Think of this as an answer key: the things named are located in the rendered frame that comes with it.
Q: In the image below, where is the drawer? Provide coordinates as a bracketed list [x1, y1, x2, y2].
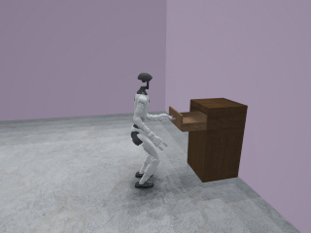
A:
[168, 106, 207, 132]

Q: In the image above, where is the right robot upper arm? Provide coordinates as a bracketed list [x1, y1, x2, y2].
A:
[133, 95, 148, 122]

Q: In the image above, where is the right robot thigh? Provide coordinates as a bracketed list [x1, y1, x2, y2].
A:
[132, 132, 160, 164]

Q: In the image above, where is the cabinet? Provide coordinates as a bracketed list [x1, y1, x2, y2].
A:
[187, 98, 248, 183]

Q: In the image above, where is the left robot forearm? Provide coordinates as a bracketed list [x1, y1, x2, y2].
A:
[146, 114, 158, 121]

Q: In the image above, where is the right robot forearm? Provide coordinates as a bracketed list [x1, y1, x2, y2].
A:
[134, 117, 156, 140]

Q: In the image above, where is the robot right hand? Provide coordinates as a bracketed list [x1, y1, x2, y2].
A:
[153, 136, 167, 150]

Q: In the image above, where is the robot left hand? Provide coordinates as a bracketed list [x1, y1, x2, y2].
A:
[158, 114, 169, 123]

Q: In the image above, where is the humanoid robot torso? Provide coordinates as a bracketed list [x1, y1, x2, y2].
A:
[130, 92, 150, 139]

